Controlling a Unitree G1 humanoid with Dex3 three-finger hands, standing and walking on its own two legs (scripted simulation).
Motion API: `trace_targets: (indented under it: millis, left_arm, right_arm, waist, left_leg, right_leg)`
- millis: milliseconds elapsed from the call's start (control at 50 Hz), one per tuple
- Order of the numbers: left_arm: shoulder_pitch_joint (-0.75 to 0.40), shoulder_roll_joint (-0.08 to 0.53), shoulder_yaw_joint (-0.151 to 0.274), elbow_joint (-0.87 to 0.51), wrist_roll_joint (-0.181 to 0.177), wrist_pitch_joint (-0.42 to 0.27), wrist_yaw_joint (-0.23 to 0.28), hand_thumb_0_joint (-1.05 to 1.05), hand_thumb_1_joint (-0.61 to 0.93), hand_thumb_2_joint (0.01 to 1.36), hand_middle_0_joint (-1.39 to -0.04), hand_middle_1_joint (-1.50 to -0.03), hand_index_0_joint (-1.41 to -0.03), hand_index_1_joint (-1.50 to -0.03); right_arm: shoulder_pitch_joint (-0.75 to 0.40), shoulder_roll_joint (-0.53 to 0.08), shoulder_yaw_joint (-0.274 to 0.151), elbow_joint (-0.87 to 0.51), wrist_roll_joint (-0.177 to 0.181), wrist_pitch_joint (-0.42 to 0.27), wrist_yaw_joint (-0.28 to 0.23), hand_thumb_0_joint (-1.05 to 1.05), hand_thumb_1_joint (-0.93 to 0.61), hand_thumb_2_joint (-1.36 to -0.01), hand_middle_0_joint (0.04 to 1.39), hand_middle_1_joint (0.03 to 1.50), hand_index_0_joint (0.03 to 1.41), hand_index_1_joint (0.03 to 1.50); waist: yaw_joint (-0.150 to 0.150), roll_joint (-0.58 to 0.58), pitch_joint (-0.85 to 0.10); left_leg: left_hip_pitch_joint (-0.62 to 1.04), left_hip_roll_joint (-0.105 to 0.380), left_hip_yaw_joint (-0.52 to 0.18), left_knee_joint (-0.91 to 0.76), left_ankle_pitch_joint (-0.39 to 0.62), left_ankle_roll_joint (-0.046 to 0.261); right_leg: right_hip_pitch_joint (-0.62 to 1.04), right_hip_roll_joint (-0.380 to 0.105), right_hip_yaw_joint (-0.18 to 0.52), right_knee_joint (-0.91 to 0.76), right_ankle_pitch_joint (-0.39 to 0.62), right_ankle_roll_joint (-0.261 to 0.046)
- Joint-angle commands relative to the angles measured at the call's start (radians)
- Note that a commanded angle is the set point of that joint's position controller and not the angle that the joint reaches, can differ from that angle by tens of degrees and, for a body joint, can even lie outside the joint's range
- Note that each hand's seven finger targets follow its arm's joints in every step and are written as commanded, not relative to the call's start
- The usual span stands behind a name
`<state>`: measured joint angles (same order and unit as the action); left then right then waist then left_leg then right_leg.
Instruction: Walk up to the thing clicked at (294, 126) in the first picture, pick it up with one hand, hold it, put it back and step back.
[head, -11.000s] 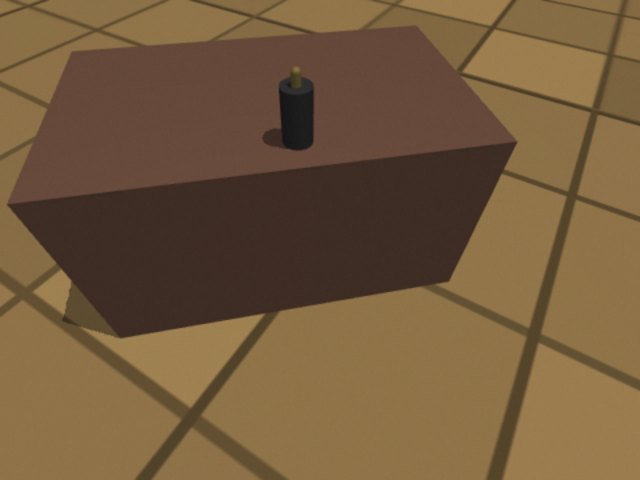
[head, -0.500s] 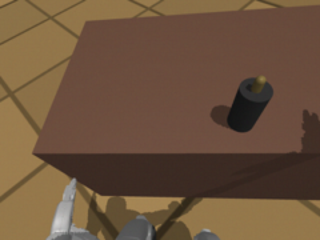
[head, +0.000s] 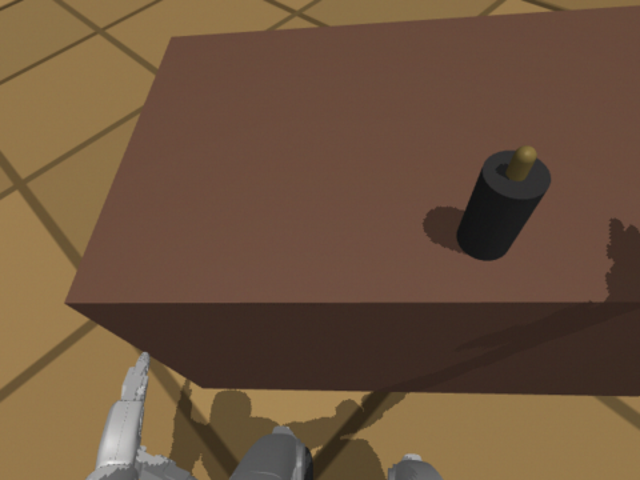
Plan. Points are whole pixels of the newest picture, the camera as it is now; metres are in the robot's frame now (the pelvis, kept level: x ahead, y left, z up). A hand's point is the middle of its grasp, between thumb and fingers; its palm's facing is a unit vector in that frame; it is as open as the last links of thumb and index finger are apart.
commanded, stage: approach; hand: right
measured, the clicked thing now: (502, 200) +0.47 -0.19 +0.02
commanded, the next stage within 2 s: close in in 0.34 s
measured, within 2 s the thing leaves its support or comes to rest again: neither
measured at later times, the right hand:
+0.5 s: hand (564, 227) +0.44 -0.27 +0.01, palm faces +0.10 +0.99 +0.07, open 17.6 cm
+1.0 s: hand (521, 222) +0.45 -0.22 +0.00, palm faces +0.15 +0.99 +0.03, open 17.7 cm
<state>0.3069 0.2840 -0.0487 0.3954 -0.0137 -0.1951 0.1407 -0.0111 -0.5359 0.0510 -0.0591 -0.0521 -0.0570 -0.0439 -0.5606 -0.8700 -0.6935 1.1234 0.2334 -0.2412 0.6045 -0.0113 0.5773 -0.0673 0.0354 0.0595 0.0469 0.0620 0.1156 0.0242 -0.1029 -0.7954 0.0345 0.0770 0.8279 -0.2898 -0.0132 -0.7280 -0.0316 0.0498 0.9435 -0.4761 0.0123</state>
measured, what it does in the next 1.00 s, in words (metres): stands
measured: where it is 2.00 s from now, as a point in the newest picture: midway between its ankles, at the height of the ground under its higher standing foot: outside the picture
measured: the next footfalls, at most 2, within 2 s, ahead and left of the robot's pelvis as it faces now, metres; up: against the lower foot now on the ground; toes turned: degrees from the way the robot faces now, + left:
none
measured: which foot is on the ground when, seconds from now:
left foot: down 0.00-1.00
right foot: down 0.00-1.00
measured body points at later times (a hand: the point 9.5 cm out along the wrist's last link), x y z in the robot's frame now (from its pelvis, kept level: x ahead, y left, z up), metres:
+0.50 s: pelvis -0.01 +0.00 -0.03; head +0.11 -0.05 +0.40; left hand +0.14 +0.27 -0.04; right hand +0.43 -0.33 +0.00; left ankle +0.06 +0.14 -0.69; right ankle -0.01 -0.12 -0.69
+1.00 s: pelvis -0.01 +0.00 -0.04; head +0.10 -0.03 +0.40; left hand +0.14 +0.27 -0.03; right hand +0.44 -0.27 +0.00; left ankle +0.06 +0.14 -0.69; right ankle -0.01 -0.12 -0.69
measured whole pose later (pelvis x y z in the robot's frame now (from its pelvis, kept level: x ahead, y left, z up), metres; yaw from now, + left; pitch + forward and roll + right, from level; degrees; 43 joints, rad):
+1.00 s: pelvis -0.01 +0.00 -0.04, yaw +2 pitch +19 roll +2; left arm 0.41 0.26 0.06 0.06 0.03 -0.11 0.01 -0.01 -0.54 0.04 -0.06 -0.05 -0.06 -0.04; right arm -0.63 -0.44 -0.49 1.01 0.11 -0.42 0.19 -0.01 0.59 -0.06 0.03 0.06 0.04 0.06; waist 0.16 0.03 -0.13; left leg -1.02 0.03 0.04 1.04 -0.36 -0.02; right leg -0.93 -0.03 0.02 1.14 -0.55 0.01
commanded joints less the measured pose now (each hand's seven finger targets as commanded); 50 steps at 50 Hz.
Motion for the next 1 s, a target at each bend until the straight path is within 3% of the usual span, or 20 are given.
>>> trace_targets:
  millis: [0,180,240,300,360,420,480,500,520,540,600,620,640,660,680,720,760,780,880,980]
  left_arm:
    - [0.005,0.133,0.052,-0.143,0.001,-0.052,0.022,0.000,-0.572,0.062,-0.051,-0.044,-0.038,-0.058]
    - [-0.026,0.152,0.082,-0.088,0.016,-0.062,0.016,0.000,-0.568,0.056,-0.053,-0.048,-0.044,-0.057]
    - [0.020,0.159,0.092,-0.111,0.026,-0.066,0.001,0.000,-0.560,0.050,-0.053,-0.050,-0.048,-0.055]
    - [0.070,0.143,0.094,-0.172,0.030,-0.060,-0.012,0.000,-0.556,0.048,-0.054,-0.053,-0.050,-0.056]
    - [0.054,0.204,0.171,-0.255,0.038,-0.054,-0.016,0.000,-0.538,0.036,-0.050,-0.053,-0.054,-0.049]
    - [0.037,0.166,0.155,-0.302,0.046,-0.043,-0.030,0.000,-0.521,0.022,-0.046,-0.051,-0.058,-0.039]
    - [0.027,0.124,0.135,-0.371,0.055,-0.038,-0.047,0.000,-0.536,0.032,-0.049,-0.048,-0.058,-0.038]
    - [0.029,0.140,0.146,-0.404,0.063,-0.035,-0.047,0.000,-0.534,0.030,-0.048,-0.047,-0.058,-0.036]
    - [0.011,0.112,0.108,-0.456,0.065,-0.035,-0.051,0.000,-0.530,0.028,-0.047,-0.047,-0.059,-0.035]
    - [0.046,0.132,0.140,-0.436,0.069,-0.028,-0.051,0.000,-0.533,0.030,-0.046,-0.046,-0.056,-0.036]
    - [0.090,0.126,0.133,-0.432,0.070,-0.006,-0.067,0.000,-0.550,0.043,-0.048,-0.045,-0.049,-0.045]
    - [0.094,0.179,0.189,-0.456,0.071,-0.001,-0.063,0.000,-0.556,0.045,-0.049,-0.044,-0.049,-0.045]
    - [0.092,0.192,0.192,-0.457,0.074,0.008,-0.064,0.000,-0.552,0.042,-0.050,-0.046,-0.051,-0.045]
    - [0.088,0.150,0.174,-0.443,0.072,0.015,-0.072,0.000,-0.551,0.041,-0.051,-0.049,-0.054,-0.045]
    - [0.131,0.163,0.204,-0.404,0.071,0.023,-0.077,0.000,-0.551,0.039,-0.050,-0.046,-0.055,-0.041]
    - [0.122,0.109,0.156,-0.372,0.059,0.035,-0.099,0.000,-0.558,0.044,-0.051,-0.047,-0.051,-0.046]
    - [0.052,0.167,0.214,-0.469,0.061,0.028,-0.095,0.000,-0.567,0.049,-0.054,-0.047,-0.050,-0.050]
    - [0.061,0.179,0.227,-0.497,0.060,0.031,-0.094,0.000,-0.563,0.047,-0.052,-0.046,-0.051,-0.047]
    - [0.173,0.118,0.198,-0.461,0.044,0.040,-0.109,0.000,-0.538,0.028,-0.044,-0.040,-0.052,-0.032]
    - [0.168,0.137,0.223,-0.522,0.045,0.036,-0.108,0.000,-0.536,0.026,-0.045,-0.043,-0.053,-0.035]
  right_arm:
    - [-0.307,-0.394,-0.042,-0.276,0.030,-0.072,0.011,0.000,0.609,-0.022,0.058,0.044,0.061,0.043]
    - [-0.331,-0.147,0.117,-0.187,0.020,-0.089,-0.028,0.000,0.553,-0.058,0.056,0.051,0.063,0.051]
    - [-0.332,-0.074,0.145,-0.179,0.017,-0.119,-0.050,0.000,0.569,-0.065,0.050,0.055,0.060,0.055]
    - [-0.357,-0.099,0.109,-0.203,0.017,-0.161,-0.086,0.000,0.581,-0.067,0.045,0.056,0.057,0.056]
    - [-0.405,-0.143,0.068,-0.244,0.004,-0.199,-0.140,0.000,0.605,-0.062,0.035,0.056,0.049,0.056]
    - [-0.432,-0.139,0.054,-0.230,-0.031,-0.233,-0.201,0.000,0.611,-0.060,0.026,0.058,0.039,0.058]
    - [-0.459,-0.117,0.061,-0.228,-0.069,-0.271,-0.250,0.000,0.611,-0.040,0.041,0.051,0.046,0.051]
    - [-0.536,-0.159,0.039,-0.324,-0.083,-0.288,-0.270,0.000,0.611,-0.040,0.039,0.051,0.045,0.051]
    - [-0.547,-0.135,0.055,-0.323,-0.096,-0.290,-0.283,0.000,0.611,-0.037,0.038,0.050,0.043,0.050]
    - [-0.548,-0.107,0.064,-0.320,-0.100,-0.293,-0.292,0.000,0.611,-0.035,0.039,0.049,0.044,0.049]
    - [-0.358,0.069,0.135,-0.163,-0.106,-0.259,-0.310,0.000,0.611,-0.034,0.042,0.049,0.047,0.049]
    - [-0.469,-0.060,0.081,-0.347,-0.114,-0.275,-0.327,0.000,0.610,-0.040,0.043,0.050,0.047,0.050]
    - [-0.492,-0.086,0.066,-0.346,-0.119,-0.266,-0.338,0.000,0.611,-0.046,0.038,0.052,0.044,0.052]
    - [-0.526,-0.019,0.112,-0.384,-0.116,-0.264,-0.342,0.000,0.611,-0.053,0.033,0.054,0.042,0.054]
    - [-0.439,0.048,0.124,-0.291,-0.112,-0.251,-0.350,0.000,0.606,-0.059,0.030,0.054,0.038,0.054]
    - [-0.319,0.206,0.182,-0.149,-0.097,-0.230,-0.357,0.000,0.606,-0.063,0.035,0.058,0.045,0.058]
    - [-0.377,0.157,0.162,-0.214,-0.110,-0.242,-0.370,0.000,0.595,-0.067,0.036,0.058,0.046,0.058]
    - [-0.457,0.075,0.123,-0.335,-0.116,-0.253,-0.380,0.000,0.588,-0.067,0.036,0.057,0.047,0.057]
    - [-0.379,0.224,0.197,-0.228,-0.111,-0.244,-0.397,0.000,0.605,-0.049,0.037,0.054,0.045,0.055]
    - [-0.490,0.192,0.206,-0.384,-0.128,-0.254,-0.428,0.000,0.581,-0.048,0.029,0.052,0.035,0.052]
  waist:
    - [-0.035,-0.231,-0.410]
    - [0.023,-0.214,-0.279]
    - [0.045,-0.183,-0.324]
    - [0.044,-0.152,-0.399]
    - [0.055,-0.142,-0.444]
    - [0.025,-0.162,-0.405]
    - [0.019,-0.199,-0.493]
    - [0.009,-0.248,-0.590]
    - [-0.002,-0.274,-0.653]
    - [0.013,-0.310,-0.655]
    - [0.023,-0.250,-0.597]
    - [0.015,-0.320,-0.683]
    - [0.000,-0.340,-0.687]
    - [0.009,-0.362,-0.620]
    - [0.026,-0.311,-0.553]
    - [0.042,-0.199,-0.343]
    - [0.053,-0.134,-0.407]
    - [0.041,-0.140,-0.483]
    - [0.069,-0.058,-0.377]
    - [0.059,-0.145,-0.471]
  left_leg:
    - [0.302,-0.021,-0.047,-0.053,0.169,0.033]
    - [0.103,-0.034,-0.025,-0.023,0.081,0.037]
    - [0.072,-0.038,-0.019,0.005,0.093,0.033]
    - [0.120,-0.033,-0.028,0.035,0.171,0.025]
    - [0.149,-0.023,-0.045,0.057,0.184,0.021]
    - [0.112,-0.024,-0.054,0.081,0.118,0.028]
    - [0.149,-0.022,-0.074,0.105,0.119,0.027]
    - [0.193,-0.019,-0.082,0.121,0.158,0.029]
    - [0.210,-0.027,-0.071,0.138,0.189,0.030]
    - [0.175,-0.032,-0.064,0.150,0.211,0.035]
    - [0.140,-0.045,-0.041,0.153,0.237,0.039]
    - [0.173,-0.039,-0.054,0.154,0.268,0.041]
    - [0.149,-0.047,-0.042,0.153,0.252,0.041]
    - [0.092,-0.054,-0.029,0.154,0.205,0.044]
    - [0.051,-0.056,-0.026,0.148,0.179,0.045]
    - [-0.006,-0.060,-0.015,0.139,0.099,0.044]
    - [0.044,-0.050,-0.027,0.134,0.098,0.039]
    - [0.104,-0.044,-0.038,0.136,0.111,0.037]
    - [0.120,-0.038,-0.046,0.109,0.068,0.026]
    - [0.096,-0.034,-0.049,0.118,0.090,0.030]
  right_leg:
    - [0.128,0.036,0.001,-0.142,0.337,-0.012]
    - [0.117,0.012,0.019,-0.126,0.330,0.004]
    - [0.131,0.006,0.027,-0.101,0.367,0.009]
    - [0.111,0.020,0.011,-0.049,0.422,0.001]
    - [0.050,0.033,-0.001,-0.015,0.344,-0.010]
    - [-0.033,0.035,-0.008,0.000,0.261,-0.010]
    - [-0.073,0.038,-0.023,0.032,0.228,-0.013]
    - [-0.046,0.040,-0.028,0.042,0.262,-0.009]
    - [-0.003,0.037,-0.028,0.048,0.319,-0.001]
    - [0.029,0.031,-0.021,0.062,0.390,0.007]
    - [0.029,0.024,-0.007,0.068,0.486,0.016]
    - [0.068,0.020,-0.012,0.071,0.516,0.020]
    - [0.111,0.012,-0.006,0.064,0.553,0.028]
    - [0.121,0.002,0.007,0.054,0.571,0.034]
    - [0.114,-0.002,0.010,0.056,0.561,0.033]
    - [-0.018,-0.009,0.032,0.020,0.444,0.027]
    - [-0.057,-0.004,0.017,0.018,0.320,0.007]
    - [-0.045,0.003,0.001,0.023,0.287,-0.002]
    - [-0.113,0.020,-0.014,0.016,0.172,-0.019]
    - [-0.011,0.022,-0.020,0.018,0.209,-0.009]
